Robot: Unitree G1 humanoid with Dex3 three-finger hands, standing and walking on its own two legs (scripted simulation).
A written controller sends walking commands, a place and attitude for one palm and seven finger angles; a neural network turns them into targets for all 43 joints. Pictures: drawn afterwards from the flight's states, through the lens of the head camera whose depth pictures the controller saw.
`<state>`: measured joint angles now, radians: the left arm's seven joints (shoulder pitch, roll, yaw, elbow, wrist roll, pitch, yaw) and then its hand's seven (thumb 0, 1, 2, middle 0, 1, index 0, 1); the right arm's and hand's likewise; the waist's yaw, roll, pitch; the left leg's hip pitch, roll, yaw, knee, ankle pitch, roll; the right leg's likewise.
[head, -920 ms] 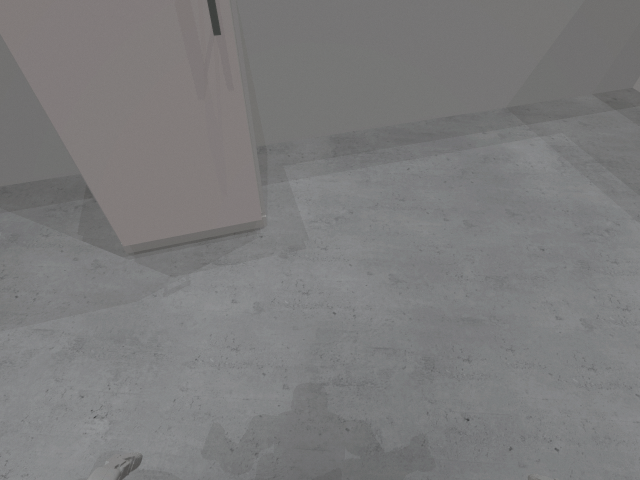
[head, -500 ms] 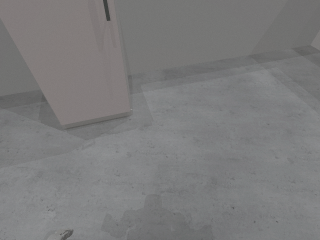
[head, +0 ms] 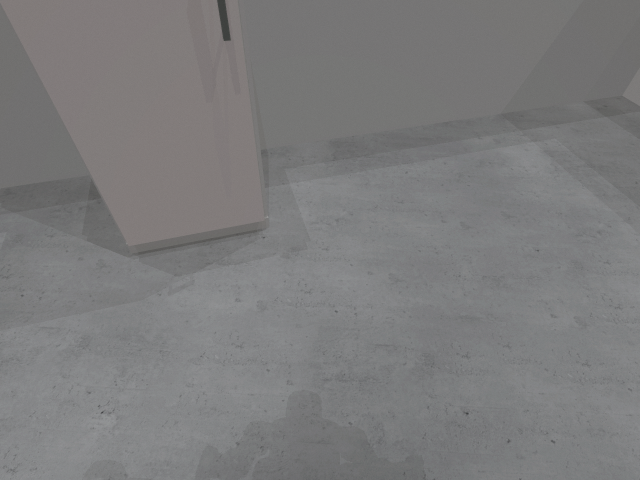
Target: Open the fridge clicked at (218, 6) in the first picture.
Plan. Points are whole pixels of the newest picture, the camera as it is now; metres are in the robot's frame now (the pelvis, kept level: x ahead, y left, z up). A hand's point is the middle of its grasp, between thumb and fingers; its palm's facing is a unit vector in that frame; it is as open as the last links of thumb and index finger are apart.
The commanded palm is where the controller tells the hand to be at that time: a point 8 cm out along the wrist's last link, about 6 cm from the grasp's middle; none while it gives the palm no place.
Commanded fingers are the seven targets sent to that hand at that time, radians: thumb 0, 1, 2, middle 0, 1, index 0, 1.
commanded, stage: look at it before walking up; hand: right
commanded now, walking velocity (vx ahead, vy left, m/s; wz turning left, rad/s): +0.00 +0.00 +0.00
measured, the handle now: out of the picture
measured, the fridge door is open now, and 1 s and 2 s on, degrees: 0 0 0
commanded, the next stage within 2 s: walk to a spot facing it in 0.52 s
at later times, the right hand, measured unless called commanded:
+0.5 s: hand out of the picture +0.08 -0.25 -0.16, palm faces -0.03 +0.95 -0.33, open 7.4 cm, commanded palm none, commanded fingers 0.00 -0.90 -0.90 0.20 0.30 0.20 0.30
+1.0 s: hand out of the picture +0.09 -0.18 -0.18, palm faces -0.15 +0.97 -0.21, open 7.4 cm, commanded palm none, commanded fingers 0.00 -0.90 -0.90 0.20 0.30 0.20 0.30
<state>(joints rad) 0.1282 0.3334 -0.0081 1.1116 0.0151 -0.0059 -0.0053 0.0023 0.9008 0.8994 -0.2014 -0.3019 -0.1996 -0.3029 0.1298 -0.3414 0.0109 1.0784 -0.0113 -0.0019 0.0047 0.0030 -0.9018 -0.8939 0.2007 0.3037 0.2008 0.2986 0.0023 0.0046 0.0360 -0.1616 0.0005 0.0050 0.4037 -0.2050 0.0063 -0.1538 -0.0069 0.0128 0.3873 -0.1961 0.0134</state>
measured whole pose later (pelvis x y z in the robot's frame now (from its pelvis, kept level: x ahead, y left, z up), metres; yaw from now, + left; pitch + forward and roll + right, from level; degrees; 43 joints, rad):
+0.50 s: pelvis +0.00 +0.00 +0.00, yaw +0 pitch -2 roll +0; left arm 0.11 0.33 -0.01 1.12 0.01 -0.01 0.00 0.00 0.90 0.90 -0.20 -0.30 -0.20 -0.30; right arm 0.13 -0.34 0.01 1.09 -0.01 0.00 0.00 0.00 -0.90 -0.89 0.20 0.30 0.20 0.30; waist 0.00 0.01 0.04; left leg -0.15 0.00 0.01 0.38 -0.20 0.01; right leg -0.15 -0.01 0.02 0.37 -0.19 0.01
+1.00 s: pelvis +0.06 +0.02 -0.02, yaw +10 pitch +0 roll -1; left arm 0.28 0.23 0.02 1.06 0.03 -0.03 0.00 0.00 0.90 0.90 -0.20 -0.30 -0.20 -0.30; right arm 0.32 -0.22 -0.03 1.03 -0.02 0.03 0.05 0.00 -0.91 -0.89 0.20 0.30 0.20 0.30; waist -0.01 -0.01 0.04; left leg -0.34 0.00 0.05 0.74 -0.46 0.02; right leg -0.12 -0.09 -0.14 0.53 -0.39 0.04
